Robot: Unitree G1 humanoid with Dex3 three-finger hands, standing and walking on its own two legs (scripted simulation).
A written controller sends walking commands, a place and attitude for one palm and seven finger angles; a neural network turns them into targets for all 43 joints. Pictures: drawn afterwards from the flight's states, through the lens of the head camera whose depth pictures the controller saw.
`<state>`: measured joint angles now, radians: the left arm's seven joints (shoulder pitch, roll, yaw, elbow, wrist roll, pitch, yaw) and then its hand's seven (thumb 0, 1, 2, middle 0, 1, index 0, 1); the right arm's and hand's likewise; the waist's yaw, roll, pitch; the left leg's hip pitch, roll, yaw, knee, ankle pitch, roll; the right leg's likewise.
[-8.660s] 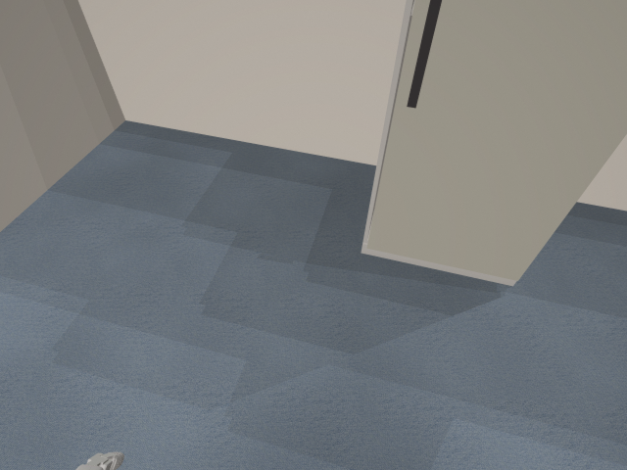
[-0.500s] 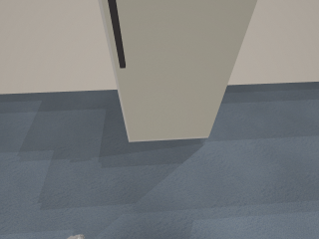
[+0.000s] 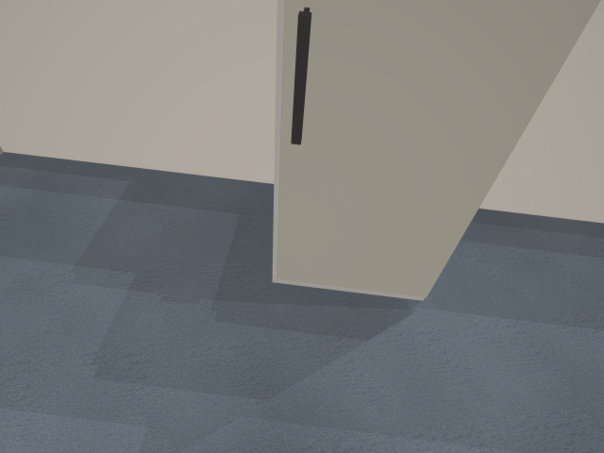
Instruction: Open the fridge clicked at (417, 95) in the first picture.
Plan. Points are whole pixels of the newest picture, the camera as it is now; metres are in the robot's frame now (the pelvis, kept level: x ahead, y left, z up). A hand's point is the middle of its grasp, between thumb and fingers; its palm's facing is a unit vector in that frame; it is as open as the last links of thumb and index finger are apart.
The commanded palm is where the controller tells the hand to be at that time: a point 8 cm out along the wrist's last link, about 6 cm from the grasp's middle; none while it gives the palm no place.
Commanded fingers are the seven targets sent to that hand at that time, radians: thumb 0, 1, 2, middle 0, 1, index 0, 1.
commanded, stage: take the last steps up to it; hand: left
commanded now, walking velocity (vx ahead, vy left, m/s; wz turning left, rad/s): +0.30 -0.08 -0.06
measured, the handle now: (301, 81) +0.81 +0.09 +0.12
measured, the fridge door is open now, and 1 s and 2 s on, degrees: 0 0 0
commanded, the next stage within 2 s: come to a stop and stand still in 0.78 s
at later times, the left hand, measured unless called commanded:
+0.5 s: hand (243, 375) +0.28 +0.12 -0.17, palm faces -0.05 -0.98 -0.19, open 7.4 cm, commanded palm none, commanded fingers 0.00 0.90 0.90 -0.20 -0.30 -0.20 -0.30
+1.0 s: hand (250, 375) +0.28 +0.11 -0.18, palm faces +0.07 -0.99 -0.15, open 7.4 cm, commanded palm none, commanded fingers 0.00 0.90 0.90 -0.20 -0.30 -0.20 -0.30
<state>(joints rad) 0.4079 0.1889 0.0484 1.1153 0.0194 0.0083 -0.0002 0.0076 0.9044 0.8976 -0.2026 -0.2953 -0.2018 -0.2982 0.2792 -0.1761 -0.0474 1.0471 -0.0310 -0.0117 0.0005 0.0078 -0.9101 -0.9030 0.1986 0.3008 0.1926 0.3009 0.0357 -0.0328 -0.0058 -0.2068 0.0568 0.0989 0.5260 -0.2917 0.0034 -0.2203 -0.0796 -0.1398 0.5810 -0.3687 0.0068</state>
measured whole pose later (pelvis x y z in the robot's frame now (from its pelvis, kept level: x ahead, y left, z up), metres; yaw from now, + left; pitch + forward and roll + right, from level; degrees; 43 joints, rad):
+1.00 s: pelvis +0.31 -0.06 +0.00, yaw +0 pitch -1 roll +0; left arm 0.31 0.16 0.03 1.13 0.01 0.00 0.01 0.01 0.91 0.90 -0.20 -0.29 -0.20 -0.30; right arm 0.16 -0.13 -0.02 1.02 -0.02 -0.05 -0.04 -0.01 -0.93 -0.90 0.20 0.30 0.20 0.30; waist 0.03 -0.03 0.04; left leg -0.26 0.05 0.15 0.51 -0.23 0.03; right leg -0.29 -0.04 -0.09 0.83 -0.49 0.01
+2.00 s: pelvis +0.25 -0.07 +0.01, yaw -1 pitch -2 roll +0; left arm 0.28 0.13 0.00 1.14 0.01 0.01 0.03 0.01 0.90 0.90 -0.20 -0.30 -0.20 -0.30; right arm 0.28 -0.14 -0.01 1.14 -0.01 0.01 -0.02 0.01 -0.92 -0.90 0.20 0.30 0.19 0.30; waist 0.00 -0.01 0.03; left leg -0.19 0.02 0.08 0.40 -0.19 0.01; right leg -0.20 -0.01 -0.03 0.42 -0.20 0.00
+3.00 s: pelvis +0.28 -0.08 +0.01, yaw -1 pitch -1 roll +1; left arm 0.23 0.19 0.00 1.09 0.01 -0.02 0.02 0.01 0.90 0.90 -0.20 -0.30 -0.20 -0.30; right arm 0.22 -0.20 0.01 1.10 -0.02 -0.02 -0.02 0.01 -0.91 -0.90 0.20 0.30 0.19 0.30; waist 0.00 0.00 0.04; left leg -0.18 0.03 0.07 0.44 -0.24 -0.01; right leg -0.19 0.00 -0.03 0.47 -0.27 -0.02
